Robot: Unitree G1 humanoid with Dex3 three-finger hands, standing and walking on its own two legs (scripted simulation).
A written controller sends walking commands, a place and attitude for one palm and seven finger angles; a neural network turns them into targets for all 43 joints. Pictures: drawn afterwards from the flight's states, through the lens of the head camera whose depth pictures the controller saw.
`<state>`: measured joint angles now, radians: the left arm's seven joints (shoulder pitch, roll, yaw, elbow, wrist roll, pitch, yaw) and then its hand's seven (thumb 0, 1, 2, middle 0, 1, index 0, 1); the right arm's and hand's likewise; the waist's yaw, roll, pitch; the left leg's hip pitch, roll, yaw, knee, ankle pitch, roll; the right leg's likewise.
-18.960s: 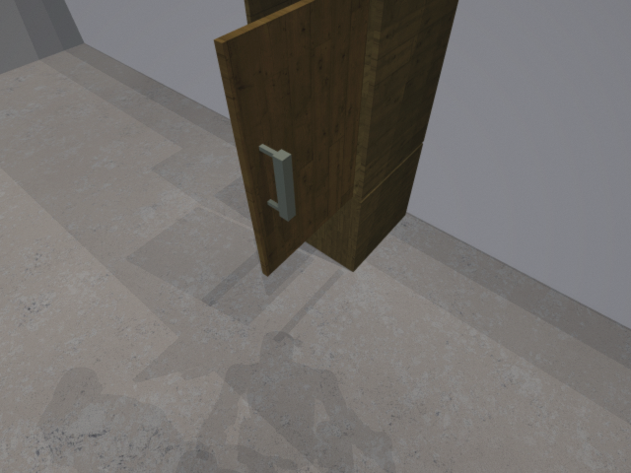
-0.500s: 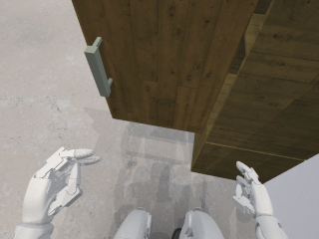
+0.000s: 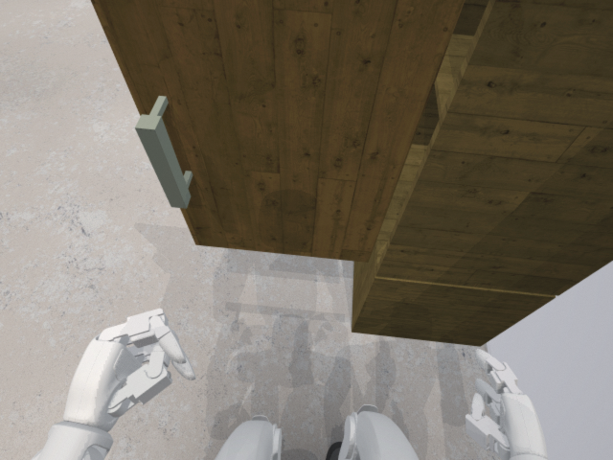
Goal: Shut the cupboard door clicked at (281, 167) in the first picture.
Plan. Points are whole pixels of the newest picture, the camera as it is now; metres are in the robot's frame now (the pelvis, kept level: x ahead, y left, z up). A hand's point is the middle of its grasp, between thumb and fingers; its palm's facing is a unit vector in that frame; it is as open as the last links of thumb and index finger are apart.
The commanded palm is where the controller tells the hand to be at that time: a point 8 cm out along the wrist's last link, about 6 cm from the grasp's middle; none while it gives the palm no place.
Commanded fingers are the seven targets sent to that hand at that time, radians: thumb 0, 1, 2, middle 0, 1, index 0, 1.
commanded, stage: raise the hand and make a fist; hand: left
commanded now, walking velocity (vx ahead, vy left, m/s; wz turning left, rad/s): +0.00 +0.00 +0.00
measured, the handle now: (171, 155) +0.50 +0.23 +0.06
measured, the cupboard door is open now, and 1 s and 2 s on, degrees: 90 90 90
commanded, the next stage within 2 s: bring the fist close to the handle in 0.80 s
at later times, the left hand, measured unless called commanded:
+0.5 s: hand (132, 333) +0.24 +0.20 +0.07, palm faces -0.02 -1.00 -0.04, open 3.1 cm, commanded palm +0.21 +0.25 +0.07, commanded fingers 0.00 0.90 0.90 -1.30 -1.50 -1.30 -1.50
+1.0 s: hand (142, 347) +0.23 +0.19 +0.07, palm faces -0.04 -1.00 -0.05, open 3.1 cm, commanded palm +0.23 +0.25 +0.07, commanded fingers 0.00 0.90 0.90 -1.30 -1.50 -1.30 -1.50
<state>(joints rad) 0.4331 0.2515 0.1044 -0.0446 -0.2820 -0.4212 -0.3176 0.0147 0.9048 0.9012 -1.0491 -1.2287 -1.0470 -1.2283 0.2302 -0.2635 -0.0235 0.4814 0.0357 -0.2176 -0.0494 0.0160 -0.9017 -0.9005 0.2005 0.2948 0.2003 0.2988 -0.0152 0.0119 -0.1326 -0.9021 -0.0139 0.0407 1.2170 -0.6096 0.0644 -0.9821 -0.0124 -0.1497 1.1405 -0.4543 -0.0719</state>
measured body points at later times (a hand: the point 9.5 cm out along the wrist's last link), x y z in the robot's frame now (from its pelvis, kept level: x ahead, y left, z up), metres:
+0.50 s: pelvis +0.01 +0.01 +0.02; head +0.09 +0.02 +0.46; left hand +0.24 +0.26 +0.08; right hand +0.19 -0.22 -0.06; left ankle -0.01 +0.08 -0.64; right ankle +0.06 -0.09 -0.64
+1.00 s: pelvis +0.01 +0.00 +0.01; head +0.08 +0.01 +0.46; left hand +0.23 +0.24 +0.07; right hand +0.19 -0.23 -0.06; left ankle -0.01 +0.08 -0.64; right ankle +0.06 -0.09 -0.64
